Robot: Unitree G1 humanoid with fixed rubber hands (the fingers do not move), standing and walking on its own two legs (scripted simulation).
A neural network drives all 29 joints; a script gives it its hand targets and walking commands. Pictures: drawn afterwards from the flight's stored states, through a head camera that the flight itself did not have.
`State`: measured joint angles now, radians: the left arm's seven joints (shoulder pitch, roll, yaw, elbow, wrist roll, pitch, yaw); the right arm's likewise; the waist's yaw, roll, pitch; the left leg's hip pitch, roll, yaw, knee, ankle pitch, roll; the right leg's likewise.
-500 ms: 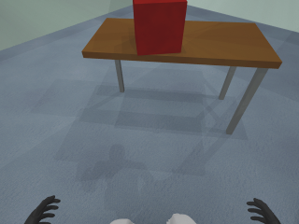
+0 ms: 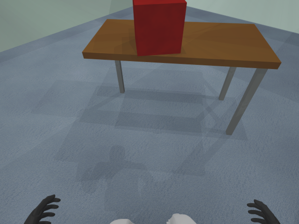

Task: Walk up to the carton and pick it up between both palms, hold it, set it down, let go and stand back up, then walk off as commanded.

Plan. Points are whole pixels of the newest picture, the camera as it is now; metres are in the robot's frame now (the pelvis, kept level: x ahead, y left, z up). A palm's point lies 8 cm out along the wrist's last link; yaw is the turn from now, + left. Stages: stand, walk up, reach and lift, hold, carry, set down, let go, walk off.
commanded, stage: stand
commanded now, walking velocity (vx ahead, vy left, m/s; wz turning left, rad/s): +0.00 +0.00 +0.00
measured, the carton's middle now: (156, 23) +1.07 -0.03 +0.09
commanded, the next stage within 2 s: none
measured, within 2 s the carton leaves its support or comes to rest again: neither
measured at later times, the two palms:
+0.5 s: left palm out of the picture +0.14 +0.31 -0.05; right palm out of the picture +0.13 -0.31 -0.07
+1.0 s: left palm out of the picture +0.14 +0.31 -0.05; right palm out of the picture +0.13 -0.31 -0.07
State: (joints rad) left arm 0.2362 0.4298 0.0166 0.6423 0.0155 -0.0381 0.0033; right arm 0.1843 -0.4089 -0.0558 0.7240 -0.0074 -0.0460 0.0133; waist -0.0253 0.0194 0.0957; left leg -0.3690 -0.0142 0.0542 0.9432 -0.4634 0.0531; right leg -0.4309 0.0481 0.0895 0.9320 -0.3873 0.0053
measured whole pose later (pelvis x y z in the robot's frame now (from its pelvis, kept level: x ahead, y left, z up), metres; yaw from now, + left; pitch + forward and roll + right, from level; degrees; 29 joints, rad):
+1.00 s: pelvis +0.00 +0.00 +0.00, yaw +0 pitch -7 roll +0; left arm 0.23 0.43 0.02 0.64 0.02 -0.03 0.00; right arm 0.18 -0.41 -0.06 0.73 -0.01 -0.05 0.01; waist -0.03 0.02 0.10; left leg -0.37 -0.01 0.05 0.94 -0.46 0.05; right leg -0.43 0.05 0.09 0.93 -0.39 0.01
